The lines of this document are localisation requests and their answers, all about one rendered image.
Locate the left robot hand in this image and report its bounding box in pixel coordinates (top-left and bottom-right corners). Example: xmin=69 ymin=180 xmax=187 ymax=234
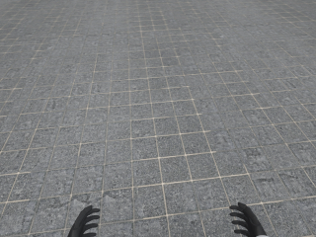
xmin=67 ymin=205 xmax=100 ymax=237

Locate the right robot hand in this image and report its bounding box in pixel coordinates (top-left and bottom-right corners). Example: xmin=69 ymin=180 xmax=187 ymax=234
xmin=229 ymin=201 xmax=267 ymax=237

